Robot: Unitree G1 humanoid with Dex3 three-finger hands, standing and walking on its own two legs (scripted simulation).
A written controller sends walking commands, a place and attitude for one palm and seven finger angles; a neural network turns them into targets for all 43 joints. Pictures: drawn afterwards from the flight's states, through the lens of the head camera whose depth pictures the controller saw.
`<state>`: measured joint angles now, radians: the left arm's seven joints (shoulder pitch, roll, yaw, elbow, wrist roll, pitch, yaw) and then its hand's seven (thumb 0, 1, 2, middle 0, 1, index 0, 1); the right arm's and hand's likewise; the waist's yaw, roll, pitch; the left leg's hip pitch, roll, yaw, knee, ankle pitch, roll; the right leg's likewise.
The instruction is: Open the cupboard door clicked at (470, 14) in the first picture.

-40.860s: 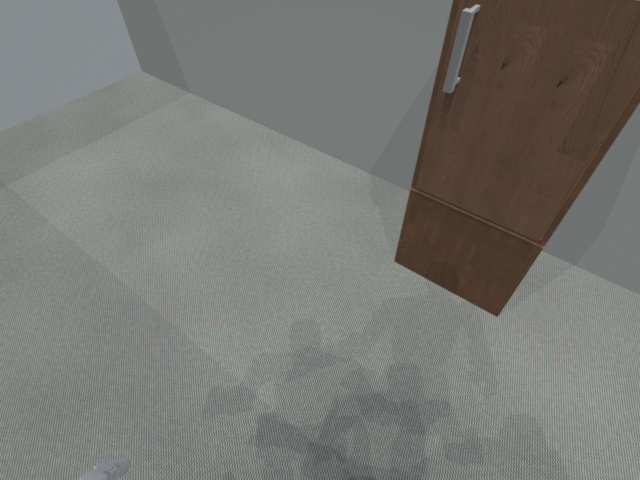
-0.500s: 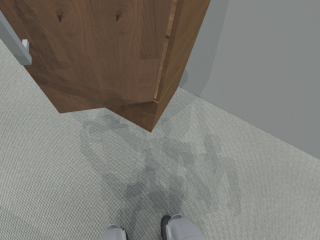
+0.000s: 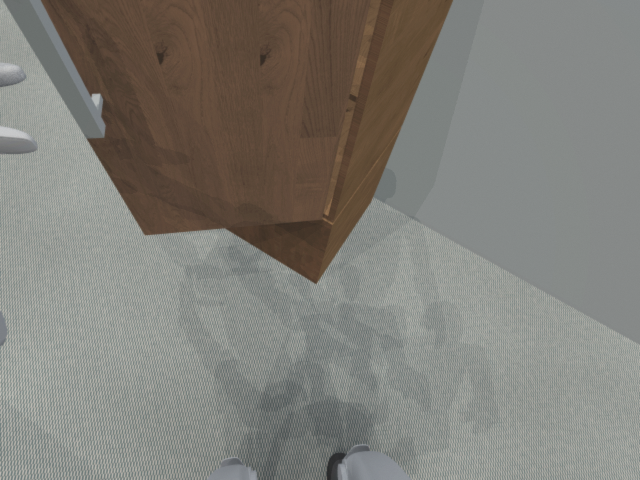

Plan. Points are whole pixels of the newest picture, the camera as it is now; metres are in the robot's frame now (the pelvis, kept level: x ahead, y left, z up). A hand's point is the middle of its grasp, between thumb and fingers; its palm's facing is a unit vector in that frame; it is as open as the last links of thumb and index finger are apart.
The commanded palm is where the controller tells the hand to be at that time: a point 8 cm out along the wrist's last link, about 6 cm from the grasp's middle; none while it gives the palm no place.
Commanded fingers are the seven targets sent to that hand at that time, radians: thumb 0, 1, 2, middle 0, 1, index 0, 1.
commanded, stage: move the hooked fingers beside the handle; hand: left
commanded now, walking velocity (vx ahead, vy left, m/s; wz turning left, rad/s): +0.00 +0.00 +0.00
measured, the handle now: (66, 60) +0.57 +0.24 +0.14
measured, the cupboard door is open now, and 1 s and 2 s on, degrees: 41 41 40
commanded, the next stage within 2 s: slide the fingers in behind the handle in 0.46 s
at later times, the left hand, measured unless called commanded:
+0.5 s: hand out of the picture +0.52 +0.31 +0.14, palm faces +0.06 -1.00 +0.01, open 14.0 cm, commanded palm +0.51 +0.34 +0.13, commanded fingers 0.00 -0.50 0.30 -0.30 -1.20 -0.30 -1.20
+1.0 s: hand (18, 88) +0.52 +0.28 +0.14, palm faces +0.08 -1.00 +0.01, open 14.1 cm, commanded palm +0.51 +0.31 +0.13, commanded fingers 0.00 -0.50 0.30 -0.30 -1.20 -0.30 -1.20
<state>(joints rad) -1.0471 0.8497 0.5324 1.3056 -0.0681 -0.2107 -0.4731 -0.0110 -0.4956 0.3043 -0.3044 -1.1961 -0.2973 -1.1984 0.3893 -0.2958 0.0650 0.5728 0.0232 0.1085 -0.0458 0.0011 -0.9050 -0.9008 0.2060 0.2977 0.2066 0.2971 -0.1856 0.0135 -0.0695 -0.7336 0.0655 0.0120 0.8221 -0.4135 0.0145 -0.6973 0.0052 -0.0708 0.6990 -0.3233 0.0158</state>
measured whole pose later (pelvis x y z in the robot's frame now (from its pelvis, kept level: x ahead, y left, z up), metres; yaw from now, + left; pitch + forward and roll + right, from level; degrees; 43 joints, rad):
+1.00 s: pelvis +0.00 +0.01 +0.00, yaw +0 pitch +20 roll -4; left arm -1.06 0.78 0.50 1.26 -0.07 -0.21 -0.39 -0.01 -0.50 0.30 -0.30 -1.20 -0.27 -1.20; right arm 0.44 -0.28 0.06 0.60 0.00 0.09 -0.02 0.00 -0.90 -0.90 0.21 0.30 0.21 0.30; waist -0.19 0.03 -0.08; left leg -0.78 0.06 0.01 0.85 -0.43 0.02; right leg -0.73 0.01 -0.07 0.71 -0.33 0.02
